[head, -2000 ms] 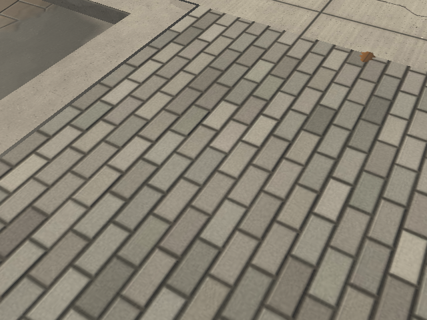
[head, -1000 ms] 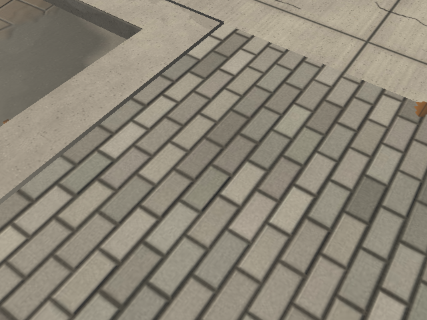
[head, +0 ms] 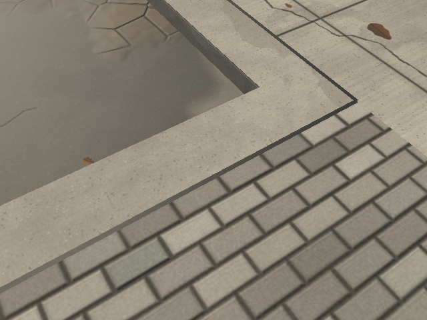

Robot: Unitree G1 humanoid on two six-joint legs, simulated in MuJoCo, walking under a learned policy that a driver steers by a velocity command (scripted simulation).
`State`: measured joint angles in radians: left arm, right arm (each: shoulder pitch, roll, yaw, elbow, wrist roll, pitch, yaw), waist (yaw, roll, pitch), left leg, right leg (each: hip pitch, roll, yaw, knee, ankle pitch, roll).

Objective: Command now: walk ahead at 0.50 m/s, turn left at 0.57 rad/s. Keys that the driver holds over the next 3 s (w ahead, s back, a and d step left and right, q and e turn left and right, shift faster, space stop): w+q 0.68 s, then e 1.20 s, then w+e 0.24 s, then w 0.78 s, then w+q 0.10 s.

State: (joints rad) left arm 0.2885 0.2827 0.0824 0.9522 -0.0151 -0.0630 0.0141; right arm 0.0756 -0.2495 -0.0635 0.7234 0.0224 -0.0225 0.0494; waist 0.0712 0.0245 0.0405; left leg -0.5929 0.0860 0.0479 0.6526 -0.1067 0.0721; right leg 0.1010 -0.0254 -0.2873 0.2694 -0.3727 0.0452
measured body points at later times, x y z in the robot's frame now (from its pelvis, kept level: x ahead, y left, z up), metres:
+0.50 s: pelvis +0.28 +0.03 +0.01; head +0.30 +0.06 +0.46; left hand +0.44 +0.32 -0.07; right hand +0.39 -0.25 -0.10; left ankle +0.15 +0.10 -0.73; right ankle +0.48 -0.06 -0.71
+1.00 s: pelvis +0.51 +0.10 +0.01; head +0.53 +0.12 +0.46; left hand +0.46 +0.38 -0.12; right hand +0.79 -0.02 -0.07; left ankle +0.54 +0.24 -0.73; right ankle +0.48 -0.05 -0.72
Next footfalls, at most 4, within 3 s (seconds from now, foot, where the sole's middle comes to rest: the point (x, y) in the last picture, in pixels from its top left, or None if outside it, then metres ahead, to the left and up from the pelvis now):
0.04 left None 0.19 0.11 -0.76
0.54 right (242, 303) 0.51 -0.04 -0.76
0.96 left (149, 276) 0.57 0.26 -0.76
1.34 right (231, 263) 0.64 0.00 -0.76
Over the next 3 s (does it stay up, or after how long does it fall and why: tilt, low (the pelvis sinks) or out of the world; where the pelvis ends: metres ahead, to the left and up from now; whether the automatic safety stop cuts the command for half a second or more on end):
stays up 0.97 -0.03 0.02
